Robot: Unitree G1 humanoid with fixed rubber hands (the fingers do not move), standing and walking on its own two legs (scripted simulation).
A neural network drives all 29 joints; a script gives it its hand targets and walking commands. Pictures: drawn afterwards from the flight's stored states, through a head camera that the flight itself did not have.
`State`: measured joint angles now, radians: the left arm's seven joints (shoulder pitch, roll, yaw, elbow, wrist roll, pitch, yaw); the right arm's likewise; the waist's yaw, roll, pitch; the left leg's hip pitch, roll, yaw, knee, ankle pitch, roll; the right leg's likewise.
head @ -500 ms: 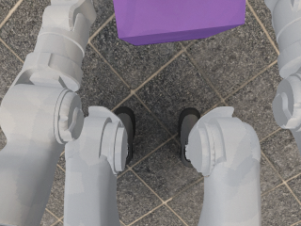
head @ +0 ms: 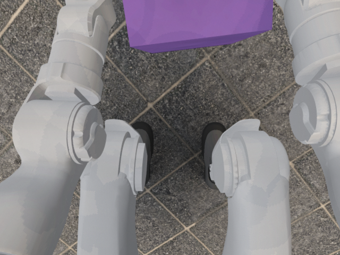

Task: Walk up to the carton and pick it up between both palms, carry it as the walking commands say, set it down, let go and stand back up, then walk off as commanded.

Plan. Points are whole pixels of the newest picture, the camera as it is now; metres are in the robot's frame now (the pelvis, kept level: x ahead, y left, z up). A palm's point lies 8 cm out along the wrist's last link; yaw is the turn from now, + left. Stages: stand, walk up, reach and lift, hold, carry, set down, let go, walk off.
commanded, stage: reach and lift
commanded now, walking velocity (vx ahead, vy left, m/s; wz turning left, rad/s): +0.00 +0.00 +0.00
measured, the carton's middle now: out of the picture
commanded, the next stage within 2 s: none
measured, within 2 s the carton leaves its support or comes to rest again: leaves its support in 0.62 s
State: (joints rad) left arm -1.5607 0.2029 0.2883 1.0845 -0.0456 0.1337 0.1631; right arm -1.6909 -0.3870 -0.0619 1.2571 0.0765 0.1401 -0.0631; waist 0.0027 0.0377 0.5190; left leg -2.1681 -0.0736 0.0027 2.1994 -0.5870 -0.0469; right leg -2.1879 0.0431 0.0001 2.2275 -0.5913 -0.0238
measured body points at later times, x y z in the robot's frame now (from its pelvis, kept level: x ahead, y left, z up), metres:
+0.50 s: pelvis +0.01 +0.00 -0.01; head +0.38 -0.03 +0.23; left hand +0.57 +0.13 -0.18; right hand +0.58 -0.17 -0.18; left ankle +0.12 +0.12 -0.34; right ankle +0.11 -0.11 -0.34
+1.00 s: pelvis +0.00 +0.01 +0.03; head +0.37 -0.03 +0.26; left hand +0.57 +0.12 -0.12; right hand +0.58 -0.18 -0.12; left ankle +0.12 +0.13 -0.34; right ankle +0.11 -0.11 -0.34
